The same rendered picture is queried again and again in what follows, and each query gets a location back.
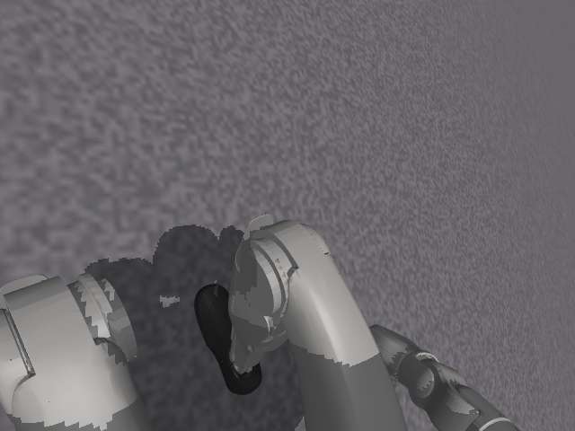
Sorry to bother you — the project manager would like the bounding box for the right robot arm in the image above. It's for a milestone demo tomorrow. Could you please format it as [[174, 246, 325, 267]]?
[[397, 350, 520, 431]]

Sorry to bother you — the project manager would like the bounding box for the right robot foot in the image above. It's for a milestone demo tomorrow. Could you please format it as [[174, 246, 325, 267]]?
[[194, 284, 261, 395]]

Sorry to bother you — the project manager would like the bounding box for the right robot hand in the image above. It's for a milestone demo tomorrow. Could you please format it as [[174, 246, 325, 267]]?
[[368, 324, 422, 387]]

